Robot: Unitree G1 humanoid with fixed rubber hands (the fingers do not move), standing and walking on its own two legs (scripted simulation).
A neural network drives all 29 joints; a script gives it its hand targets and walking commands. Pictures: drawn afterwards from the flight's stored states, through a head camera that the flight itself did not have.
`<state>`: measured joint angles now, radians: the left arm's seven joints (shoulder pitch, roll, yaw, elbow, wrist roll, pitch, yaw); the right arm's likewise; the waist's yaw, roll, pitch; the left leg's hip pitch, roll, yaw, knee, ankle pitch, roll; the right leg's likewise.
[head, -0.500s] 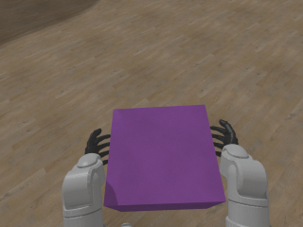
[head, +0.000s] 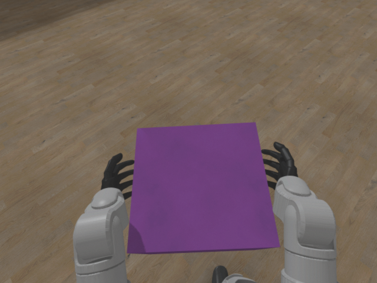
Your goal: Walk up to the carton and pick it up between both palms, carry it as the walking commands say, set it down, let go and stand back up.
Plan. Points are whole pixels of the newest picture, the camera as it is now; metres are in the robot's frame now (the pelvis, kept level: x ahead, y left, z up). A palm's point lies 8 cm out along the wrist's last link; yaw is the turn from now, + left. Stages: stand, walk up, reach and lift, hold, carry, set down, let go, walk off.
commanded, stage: carry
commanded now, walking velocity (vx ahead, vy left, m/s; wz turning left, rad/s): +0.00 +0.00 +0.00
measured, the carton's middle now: (199, 192) +0.32 +0.00 +0.00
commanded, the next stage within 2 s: none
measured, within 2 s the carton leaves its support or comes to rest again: neither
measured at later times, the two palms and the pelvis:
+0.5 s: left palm (122, 120) +0.46 +0.17 +0.07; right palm (259, 110) +0.48 -0.15 +0.08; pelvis +0.19 +0.00 +0.00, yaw +2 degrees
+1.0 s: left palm (115, 114) +0.50 +0.19 +0.06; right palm (245, 106) +0.52 -0.13 +0.06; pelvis +0.22 +0.02 +0.00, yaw +3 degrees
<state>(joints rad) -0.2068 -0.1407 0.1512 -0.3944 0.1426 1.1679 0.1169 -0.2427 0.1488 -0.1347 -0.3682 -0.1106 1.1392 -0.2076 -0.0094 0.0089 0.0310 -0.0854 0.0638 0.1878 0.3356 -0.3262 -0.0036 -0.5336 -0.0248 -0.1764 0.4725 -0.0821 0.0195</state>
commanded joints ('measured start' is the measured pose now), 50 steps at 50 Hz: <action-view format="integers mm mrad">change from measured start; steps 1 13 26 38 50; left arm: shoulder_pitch -474 -522 -519 -544 -445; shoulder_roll -875 -923 -896 -949 -857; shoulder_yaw -795 -762 -652 -744 -676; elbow -69 -50 234 59 145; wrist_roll -470 -472 -368 -441 -354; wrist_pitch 8 -18 -67 -101 -179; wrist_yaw -305 -325 -325 -317 -309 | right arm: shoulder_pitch -329 -370 -428 -466 -388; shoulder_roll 917 988 906 944 860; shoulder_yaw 729 745 601 698 648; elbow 29 43 288 68 136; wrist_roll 422 436 339 390 320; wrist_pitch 59 29 -33 -68 -147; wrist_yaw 433 406 439 412 408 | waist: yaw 21 7 13 13 5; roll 32 -87 36 -40 -53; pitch -437 -485 -403 -454 -430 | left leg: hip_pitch -29 -182 -85 -110 -129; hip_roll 46 -6 130 84 90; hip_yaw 31 -78 -147 -111 -110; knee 354 128 180 206 203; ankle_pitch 605 96 604 608 440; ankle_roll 5 -20 4 13 15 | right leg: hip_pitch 589 594 425 516 520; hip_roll -46 -235 -153 -147 -170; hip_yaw -2 110 94 83 101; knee -107 -74 26 92 40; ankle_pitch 583 546 324 561 533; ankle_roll -25 -95 -16 -33 -44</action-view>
